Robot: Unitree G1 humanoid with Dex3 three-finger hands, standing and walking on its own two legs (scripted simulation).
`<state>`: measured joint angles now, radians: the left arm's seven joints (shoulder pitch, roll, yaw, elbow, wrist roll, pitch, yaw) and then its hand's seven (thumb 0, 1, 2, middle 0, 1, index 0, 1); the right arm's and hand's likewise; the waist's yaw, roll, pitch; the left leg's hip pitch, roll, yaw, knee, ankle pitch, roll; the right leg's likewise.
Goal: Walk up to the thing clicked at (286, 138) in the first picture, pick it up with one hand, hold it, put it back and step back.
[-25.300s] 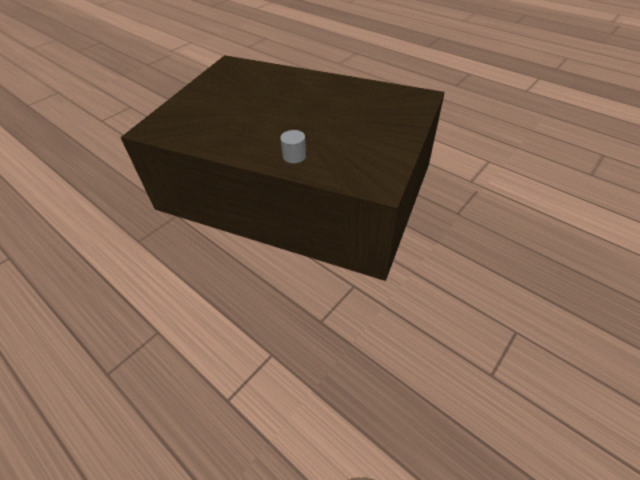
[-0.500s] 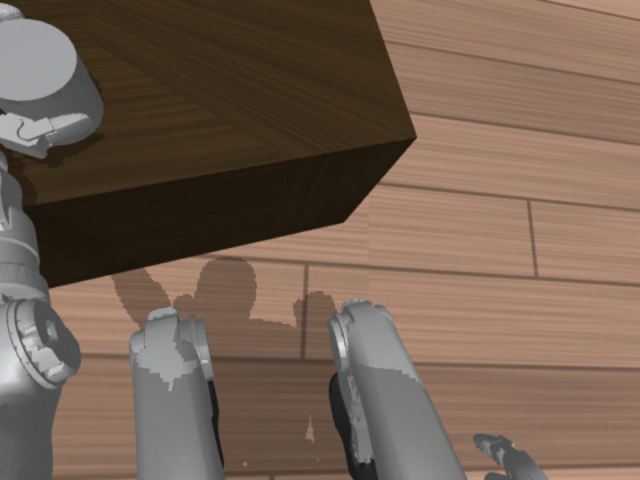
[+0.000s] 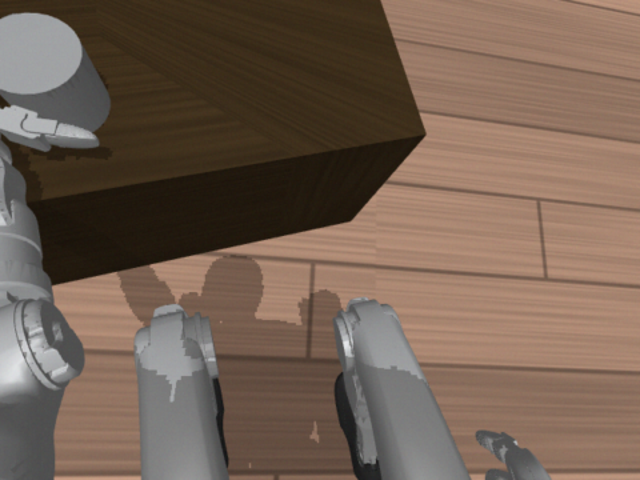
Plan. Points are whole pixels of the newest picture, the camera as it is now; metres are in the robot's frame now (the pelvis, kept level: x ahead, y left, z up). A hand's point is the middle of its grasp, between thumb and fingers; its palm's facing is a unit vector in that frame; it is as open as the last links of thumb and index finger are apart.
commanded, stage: withdraw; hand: left
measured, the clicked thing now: (50, 81) +0.53 +0.27 +0.00
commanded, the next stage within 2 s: rise in 0.36 s
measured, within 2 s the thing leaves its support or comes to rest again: neither
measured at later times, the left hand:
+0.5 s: hand out of the picture +0.52 +0.34 +0.14, palm faces +0.31 -0.95 -0.08, open 17.7 cm
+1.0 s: hand out of the picture +0.40 +0.42 +0.20, palm faces +0.39 -0.81 -0.44, open 17.7 cm
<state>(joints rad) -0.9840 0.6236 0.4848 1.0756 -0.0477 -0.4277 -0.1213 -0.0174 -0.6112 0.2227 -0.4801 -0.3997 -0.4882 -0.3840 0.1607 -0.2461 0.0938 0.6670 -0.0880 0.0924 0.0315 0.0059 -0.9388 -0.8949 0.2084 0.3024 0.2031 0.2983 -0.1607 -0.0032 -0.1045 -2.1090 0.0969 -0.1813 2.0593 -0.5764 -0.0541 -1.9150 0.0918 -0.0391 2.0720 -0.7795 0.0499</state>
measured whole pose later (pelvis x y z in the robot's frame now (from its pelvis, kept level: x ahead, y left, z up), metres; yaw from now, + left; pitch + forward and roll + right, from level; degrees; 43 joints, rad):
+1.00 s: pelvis +0.05 +0.03 +0.24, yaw +7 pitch +21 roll -6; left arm -0.55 0.62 0.32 1.04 0.07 -0.04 0.07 -0.01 -0.58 0.03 -0.05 -0.05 -0.05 -0.04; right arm 0.30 -0.27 0.01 0.65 0.02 0.10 -0.01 0.01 -0.90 -0.90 0.21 0.30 0.20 0.30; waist -0.09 0.03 -0.11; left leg -1.14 0.09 -0.07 1.21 -0.44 -0.01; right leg -0.95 0.02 -0.02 1.13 -0.55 0.05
